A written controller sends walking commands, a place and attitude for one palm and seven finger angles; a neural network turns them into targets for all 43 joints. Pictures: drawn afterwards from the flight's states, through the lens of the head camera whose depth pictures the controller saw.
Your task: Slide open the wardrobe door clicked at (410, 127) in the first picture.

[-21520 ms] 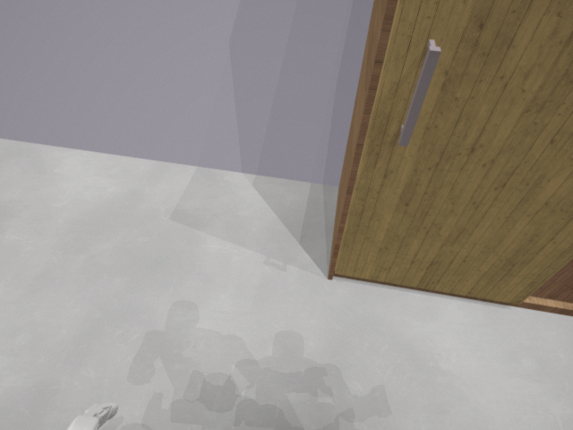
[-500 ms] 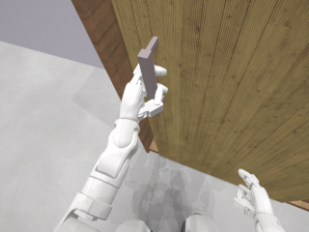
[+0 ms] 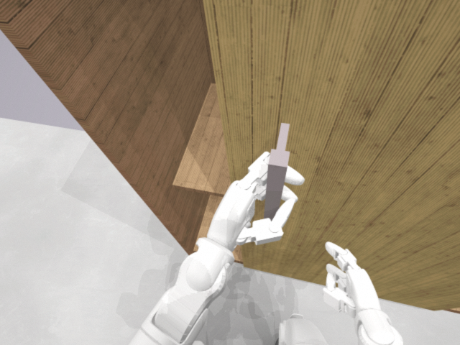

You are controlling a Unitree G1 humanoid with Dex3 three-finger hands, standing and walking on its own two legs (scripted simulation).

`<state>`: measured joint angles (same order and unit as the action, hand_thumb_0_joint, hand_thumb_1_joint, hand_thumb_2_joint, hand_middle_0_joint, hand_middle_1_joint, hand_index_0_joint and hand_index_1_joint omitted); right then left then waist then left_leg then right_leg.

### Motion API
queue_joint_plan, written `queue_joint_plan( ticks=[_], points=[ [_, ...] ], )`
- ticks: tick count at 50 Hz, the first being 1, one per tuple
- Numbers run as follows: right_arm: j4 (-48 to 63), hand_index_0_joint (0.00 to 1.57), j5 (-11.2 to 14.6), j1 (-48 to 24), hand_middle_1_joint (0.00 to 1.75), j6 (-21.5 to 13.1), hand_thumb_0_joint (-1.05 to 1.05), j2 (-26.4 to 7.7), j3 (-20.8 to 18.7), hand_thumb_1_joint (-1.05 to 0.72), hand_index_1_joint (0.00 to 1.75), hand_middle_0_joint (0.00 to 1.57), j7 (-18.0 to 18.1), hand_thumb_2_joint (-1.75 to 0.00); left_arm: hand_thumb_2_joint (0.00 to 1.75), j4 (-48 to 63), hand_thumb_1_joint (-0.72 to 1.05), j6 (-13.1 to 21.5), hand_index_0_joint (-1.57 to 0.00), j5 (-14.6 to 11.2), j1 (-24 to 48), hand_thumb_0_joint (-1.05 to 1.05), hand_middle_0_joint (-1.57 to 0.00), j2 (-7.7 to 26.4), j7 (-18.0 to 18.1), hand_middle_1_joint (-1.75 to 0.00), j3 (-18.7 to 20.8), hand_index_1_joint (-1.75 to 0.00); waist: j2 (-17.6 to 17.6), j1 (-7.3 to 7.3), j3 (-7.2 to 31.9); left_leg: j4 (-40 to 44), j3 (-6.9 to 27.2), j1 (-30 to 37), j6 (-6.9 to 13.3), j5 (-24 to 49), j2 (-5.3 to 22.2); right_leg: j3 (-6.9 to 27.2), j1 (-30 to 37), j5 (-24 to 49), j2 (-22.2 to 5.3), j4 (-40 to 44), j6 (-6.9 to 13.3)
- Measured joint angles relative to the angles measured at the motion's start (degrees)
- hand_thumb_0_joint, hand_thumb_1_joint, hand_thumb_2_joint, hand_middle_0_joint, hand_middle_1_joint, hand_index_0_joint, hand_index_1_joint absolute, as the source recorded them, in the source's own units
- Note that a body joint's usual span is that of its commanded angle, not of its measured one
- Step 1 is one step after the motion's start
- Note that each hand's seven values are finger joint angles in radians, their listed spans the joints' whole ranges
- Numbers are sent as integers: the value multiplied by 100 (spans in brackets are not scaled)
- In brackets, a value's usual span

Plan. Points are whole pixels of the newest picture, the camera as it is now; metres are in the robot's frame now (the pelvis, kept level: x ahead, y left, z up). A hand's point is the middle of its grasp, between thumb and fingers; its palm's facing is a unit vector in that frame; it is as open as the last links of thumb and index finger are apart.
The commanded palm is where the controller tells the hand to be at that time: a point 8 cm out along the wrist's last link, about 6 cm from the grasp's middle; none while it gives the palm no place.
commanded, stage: step sideways, sliding the door along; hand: left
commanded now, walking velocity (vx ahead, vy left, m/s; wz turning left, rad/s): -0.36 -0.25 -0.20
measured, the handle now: (275, 187) +0.33 -0.02 +0.09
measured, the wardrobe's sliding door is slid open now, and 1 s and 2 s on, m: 0.22 0.30 0.48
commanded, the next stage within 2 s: none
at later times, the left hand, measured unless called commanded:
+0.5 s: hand (330, 236) +0.27 -0.09 +0.10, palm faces -0.52 -0.84 -0.14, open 6.3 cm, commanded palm +0.28 -0.06 +0.09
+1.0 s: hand (351, 236) +0.27 -0.12 +0.10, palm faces -0.11 -0.98 -0.14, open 6.4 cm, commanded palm +0.24 -0.14 +0.09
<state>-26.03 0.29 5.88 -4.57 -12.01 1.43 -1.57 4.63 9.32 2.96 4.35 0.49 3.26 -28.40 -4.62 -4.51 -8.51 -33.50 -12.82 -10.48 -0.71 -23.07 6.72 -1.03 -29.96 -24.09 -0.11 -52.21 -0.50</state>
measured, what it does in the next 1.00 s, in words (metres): walks backwards: right foot, then left foot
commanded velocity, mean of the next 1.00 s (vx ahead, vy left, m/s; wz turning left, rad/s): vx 0.01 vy -0.26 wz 0.05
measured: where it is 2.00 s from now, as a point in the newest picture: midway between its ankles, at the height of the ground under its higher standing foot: outside the picture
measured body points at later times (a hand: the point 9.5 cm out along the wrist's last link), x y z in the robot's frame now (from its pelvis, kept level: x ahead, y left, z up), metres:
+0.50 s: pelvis -0.07 -0.02 +0.00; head -0.02 -0.04 +0.44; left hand +0.29 -0.04 +0.10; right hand +0.03 -0.27 -0.11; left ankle -0.01 +0.13 -0.73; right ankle -0.05 -0.14 -0.66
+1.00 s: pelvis -0.18 -0.17 +0.00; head -0.11 -0.17 +0.44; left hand +0.27 -0.06 +0.11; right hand -0.06 -0.42 -0.11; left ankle -0.13 +0.00 -0.73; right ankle -0.15 -0.33 -0.66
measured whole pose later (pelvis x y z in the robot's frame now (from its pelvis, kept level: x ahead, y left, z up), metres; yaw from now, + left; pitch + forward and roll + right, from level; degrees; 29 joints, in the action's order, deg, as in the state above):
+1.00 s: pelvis -0.18 -0.17 +0.00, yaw -8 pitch -2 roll -2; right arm -40.0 1.3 9.5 -4.2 -12.3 -0.3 2.4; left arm -39.2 3.2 -5.1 42.4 10.4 7.2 -5.1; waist -1.3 -4.0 -11.0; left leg -32.8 -1.2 -15.4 -3.8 -15.0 10.0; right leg -1.9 -31.1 -19.4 -2.2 -60.2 0.7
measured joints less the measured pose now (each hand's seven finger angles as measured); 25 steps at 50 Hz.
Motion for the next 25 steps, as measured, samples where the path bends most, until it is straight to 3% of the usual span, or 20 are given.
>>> queue_joint_plan(
  ticks=[2, 4, 5, 7, 10, 14, 18, 19, 20, 23, 25],
  points=[
    [-6, 20, 2, 49, 30, 19, 2, 62, 53, -90, 30, 20, -14, -90, 79, -26, 67, 76, -28, 71, 75, 3, -37, 214, -135, -140, 47, -138, 92, 68, 11, -257, -178, 97, -158, -134, 84, -203, 42, 453, -56, 521, -26],
    [-46, 20, 14, 103, 30, 61, 2, 159, 113, -90, 30, 20, -2, -90, 78, 7, 63, 141, -30, 84, 91, 1, -39, 460, -271, -140, 131, -139, 189, 177, 0, -763, -299, 139, -187, -234, 166, -427, 258, 1309, -63, 1200, -5],
    [-89, 20, 22, 128, 30, 86, 1, 169, 123, -90, 30, 20, 22, -90, 78, 31, 62, 145, -30, 84, 61, 0, -41, 525, -302, -140, 151, -139, 135, 247, -8, -1122, -268, 94, -184, -272, 266, -514, 420, 1294, -22, 1300, 166],
    [-250, 20, 24, 59, 30, 143, 1, 124, 119, -90, 30, 20, 135, -90, 76, 3, 61, 111, -30, 127, 91, -2, -45, 484, -355, -140, 204, -139, -25, 303, -12, -1892, 124, -261, -171, -455, 300, -558, 474, 1065, 77, 1249, 449],
    [-422, 20, -6, -208, 30, 171, 2, 139, 109, -90, 30, 20, 268, -90, 76, -133, 63, 50, -32, 162, 256, -1, -44, 227, -343, -139, 382, -140, 139, 220, -143, -2558, 722, -872, -130, -1235, -217, -244, 319, 1241, 80, 1345, 501],
    [-496, 20, -88, -552, 30, 245, 2, 296, 165, -90, 30, 20, 318, -90, 78, -351, 66, -50, -29, 98, 630, 2, -44, 132, -247, -139, 741, -139, 529, 424, -395, -1731, 891, -1093, -167, -962, -465, 68, 328, 1825, 125, 1931, 548],
    [-574, 20, -69, -535, 30, 289, 2, 380, 140, -90, 30, 20, 349, -90, 75, -828, 67, -105, -28, -39, 1137, 2, -44, 344, -204, -139, 1067, -140, 691, 723, -261, -351, 717, -705, -94, -50, -481, 181, 239, 2250, 309, 2256, 516],
    [-577, 20, -63, -461, 30, 289, 2, 401, 106, -90, 30, 20, 368, -90, 74, -977, 67, -121, -28, -91, 1287, 1, -44, 433, -215, -139, 1130, -140, 759, 787, -210, -121, 678, -657, -57, 559, -483, 161, 123, 2169, 292, 2081, 461],
    [-591, 20, -69, -379, 30, 288, 1, 420, 58, -90, 30, 20, 388, -90, 73, -1150, 67, -116, -27, -146, 1431, 1, -44, 515, -221, -139, 1185, -139, 812, 803, -217, -173, 636, -665, -53, 793, -459, 146, -52, 1613, 282, 1566, 318],
    [-783, 20, -134, -36, 30, 310, 1, 411, -13, -90, 30, 20, 483, -90, 73, -1580, 68, -199, -27, -225, 1580, 1, -43, 548, -227, -137, 1371, -139, 686, 823, -187, -145, 689, -559, -130, 733, -193, 262, -478, 668, 406, -779, 89],
    [-928, 20, -115, 214, 30, 370, 1, 315, -29, -90, 30, 20, 492, -90, 73, -1797, 68, -302, -28, -242, 1622, 2, -41, 469, -218, -134, 1463, -139, 461, 714, -103, 57, 777, -534, -217, 827, 85, 227, -374, 618, 290, -1230, 26]
  ],
)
